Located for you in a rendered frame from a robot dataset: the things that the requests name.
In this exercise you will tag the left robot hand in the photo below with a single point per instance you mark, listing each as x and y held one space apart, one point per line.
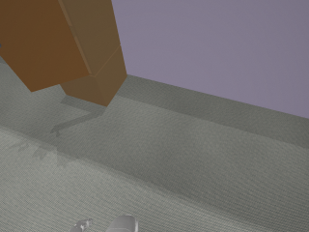
82 225

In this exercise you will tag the cupboard door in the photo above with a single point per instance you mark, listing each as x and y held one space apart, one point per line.
37 43

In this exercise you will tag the left robot thigh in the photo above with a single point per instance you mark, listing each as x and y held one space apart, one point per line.
124 223

